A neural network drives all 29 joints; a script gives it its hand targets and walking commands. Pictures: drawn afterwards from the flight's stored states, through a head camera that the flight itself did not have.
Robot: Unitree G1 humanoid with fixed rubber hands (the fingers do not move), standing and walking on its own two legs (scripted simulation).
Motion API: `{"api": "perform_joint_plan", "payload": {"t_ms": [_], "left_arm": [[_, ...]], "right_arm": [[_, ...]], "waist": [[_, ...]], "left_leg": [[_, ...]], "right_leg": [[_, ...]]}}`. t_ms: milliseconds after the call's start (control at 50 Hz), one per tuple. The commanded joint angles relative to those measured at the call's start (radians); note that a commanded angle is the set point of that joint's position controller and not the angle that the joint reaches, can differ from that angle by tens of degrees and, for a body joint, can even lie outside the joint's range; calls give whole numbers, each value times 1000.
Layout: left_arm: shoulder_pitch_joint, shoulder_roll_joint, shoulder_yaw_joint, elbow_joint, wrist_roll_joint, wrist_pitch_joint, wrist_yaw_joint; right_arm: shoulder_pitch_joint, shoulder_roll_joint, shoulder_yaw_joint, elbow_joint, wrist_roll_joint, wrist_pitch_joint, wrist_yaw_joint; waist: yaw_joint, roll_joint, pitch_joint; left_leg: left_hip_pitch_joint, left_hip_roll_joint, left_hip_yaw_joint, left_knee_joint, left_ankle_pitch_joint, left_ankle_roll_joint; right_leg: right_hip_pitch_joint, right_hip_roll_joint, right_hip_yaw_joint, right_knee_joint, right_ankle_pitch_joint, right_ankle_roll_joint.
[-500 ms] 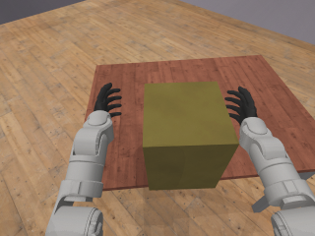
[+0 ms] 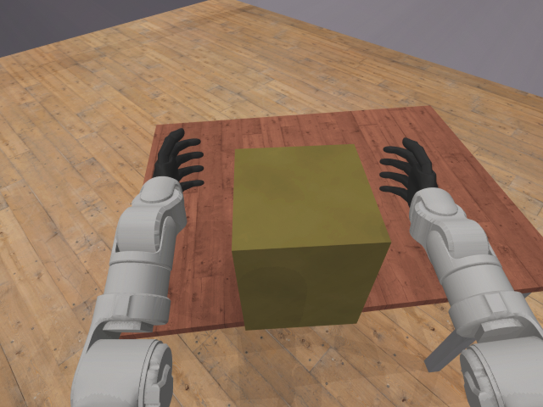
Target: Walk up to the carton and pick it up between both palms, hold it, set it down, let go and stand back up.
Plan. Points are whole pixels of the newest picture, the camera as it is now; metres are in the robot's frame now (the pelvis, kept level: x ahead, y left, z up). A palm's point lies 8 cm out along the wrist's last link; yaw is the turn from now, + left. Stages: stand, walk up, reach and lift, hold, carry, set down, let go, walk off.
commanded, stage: set down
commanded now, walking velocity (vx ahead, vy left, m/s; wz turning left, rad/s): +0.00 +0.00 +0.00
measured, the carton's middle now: (298, 239) +0.41 -0.01 +0.00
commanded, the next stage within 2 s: none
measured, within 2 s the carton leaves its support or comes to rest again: rests again in 0.48 s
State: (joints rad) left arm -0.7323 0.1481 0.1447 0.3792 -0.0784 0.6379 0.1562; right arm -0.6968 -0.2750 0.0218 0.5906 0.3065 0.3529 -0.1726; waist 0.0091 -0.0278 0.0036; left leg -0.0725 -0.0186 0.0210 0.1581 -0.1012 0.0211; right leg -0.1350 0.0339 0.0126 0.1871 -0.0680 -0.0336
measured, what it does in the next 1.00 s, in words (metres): stands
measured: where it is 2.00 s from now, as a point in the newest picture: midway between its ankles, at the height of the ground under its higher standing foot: outside the picture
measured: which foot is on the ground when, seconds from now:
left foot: down 0.00-1.00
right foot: down 0.00-1.00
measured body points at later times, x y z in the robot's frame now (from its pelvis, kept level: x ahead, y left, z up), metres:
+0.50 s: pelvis +0.00 -0.01 +0.00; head +0.03 -0.01 +0.44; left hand +0.45 +0.13 +0.15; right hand +0.46 -0.17 +0.14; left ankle -0.01 +0.11 -0.75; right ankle +0.02 -0.10 -0.75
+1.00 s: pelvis +0.00 -0.01 +0.00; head +0.04 +0.01 +0.45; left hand +0.47 +0.14 +0.15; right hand +0.47 -0.16 +0.16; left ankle -0.01 +0.11 -0.75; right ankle +0.02 -0.10 -0.75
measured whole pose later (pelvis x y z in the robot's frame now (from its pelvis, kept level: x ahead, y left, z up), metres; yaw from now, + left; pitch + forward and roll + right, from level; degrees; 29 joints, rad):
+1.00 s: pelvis +0.00 -0.01 +0.00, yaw +4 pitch +12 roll +0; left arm -1.01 0.09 0.13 0.90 -0.05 0.37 0.23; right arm -1.08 -0.17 -0.20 1.10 0.06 0.26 -0.14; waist -0.07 -0.01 -0.18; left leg -0.31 -0.02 -0.05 0.16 -0.06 0.00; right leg -0.31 0.03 -0.06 0.10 -0.01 -0.04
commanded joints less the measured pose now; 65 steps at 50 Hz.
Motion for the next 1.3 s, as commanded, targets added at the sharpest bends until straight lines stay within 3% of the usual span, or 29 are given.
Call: {"api": "perform_joint_plan", "payload": {"t_ms": [0, 40, 100, 200, 260, 320, 420, 500, 580, 640, 740, 840, 980, 1100, 1180, 1280], "left_arm": [[-542, 61, -29, -75, -34, -162, -1], [-634, 45, -73, -84, -66, -237, 16], [-727, 38, -109, -46, -79, -310, 40], [-765, 11, -84, 111, -10, -339, 67], [-804, -42, -54, 143, 41, -343, 90], [-824, -58, -23, 168, 76, -337, 106], [-813, -57, 6, 241, 78, -295, 113], [-828, -33, 6, 264, 48, -298, 103], [-844, -23, -8, 252, 17, -314, 90], [-850, 8, -12, 227, 11, -306, 81], [-834, 29, -22, 254, 16, -293, 70], [-827, 17, -25, 284, 29, -302, 68], [-843, -11, -29, 359, 32, -339, 74], [-868, -28, -23, 404, 21, -379, 87], [-879, -51, -37, 422, 9, -408, 91], [-852, -43, -37, 439, 12, -403, 93]], "right_arm": [[-574, -36, -47, -229, -32, -93, 12], [-639, -21, -81, -287, -71, -118, 12], [-684, -27, -144, -265, -155, -129, 18], [-691, -1, -220, -34, -284, -122, 30], [-766, 51, -240, 22, -332, -134, 40], [-842, 65, -248, 67, -329, -153, 60], [-905, 27, -210, 155, -286, -160, 84], [-930, 11, -176, 171, -245, -168, 77], [-940, 33, -133, 150, -217, -163, 47], [-926, 25, -128, 158, -202, -143, 24], [-893, 6, -153, 219, -201, -117, 5], [-867, -17, -198, 293, -227, -122, 15], [-891, -36, -247, 358, -274, -147, 62], [-952, -44, -264, 310, -296, -182, 97], [-983, -32, -272, 254, -315, -203, 102], [-953, -20, -249, 273, -306, -191, 100]], "waist": [[-5, -26, -495], [-31, -18, -642], [-55, 20, -769], [-46, 24, -768], [-35, 7, -814], [-12, 29, -873], [-1, 7, -850], [-28, -37, -827], [-66, -82, -868], [-83, -63, -857], [-88, 15, -791], [-86, 75, -741], [-94, 80, -762], [-95, 32, -854], [-113, 13, -955], [-114, 14, -974]], "left_leg": [[-49, 16, -17, -7, 249, 45], [-42, 19, -20, 8, 256, 50], [-19, 22, -21, 43, 241, 47], [-25, 8, -32, 83, 148, 38], [7, 4, -45, 102, 206, 27], [70, 1, -47, 132, 305, 4], [111, -2, -65, 175, 424, -26], [16, -14, -73, 155, 425, -23], [-155, -33, -75, 85, 374, 4], [-175, -45, -75, 46, 359, 12], [-89, -45, -79, 45, 375, -2], [14, -30, -84, 68, 414, -34], [74, -1, -94, 92, 439, -55], [20, 12, -102, 90, 430, -53], [-11, 10, -100, 96, 453, -53], [-69, 1, -97, 90, 435, -52]], "right_leg": [[246, -53, 59, 26, 157, -2], [209, -52, 51, 28, 116, -15], [117, -47, 30, 28, 23, -32], [-46, -44, -1, 41, -74, -22], [-79, -29, -20, 47, -39, -20], [-79, -17, -32, 47, 25, -25], [-22, -4, -32, 48, 172, -23], [136, -13, -16, 84, 385, -2], [370, -39, 12, 155, 655, 25], [412, -48, 19, 173, 731, 39], [304, -43, 6, 111, 625, 36], [149, -28, -14, 27, 462, 11], [22, -9, -35, -43, 307, -13], [16, -7, -39, -40, 297, -9], [51, -11, -37, -22, 361, -4], [114, -16, -32, 8, 433, 4]]}}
